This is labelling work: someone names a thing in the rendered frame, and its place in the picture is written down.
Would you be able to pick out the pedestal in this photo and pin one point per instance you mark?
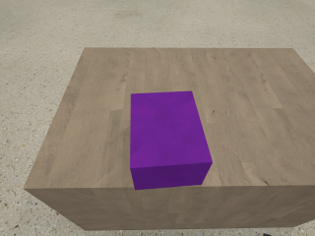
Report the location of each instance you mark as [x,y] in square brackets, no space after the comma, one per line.
[257,110]

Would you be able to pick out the carton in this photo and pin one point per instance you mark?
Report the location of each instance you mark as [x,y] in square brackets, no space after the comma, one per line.
[168,146]

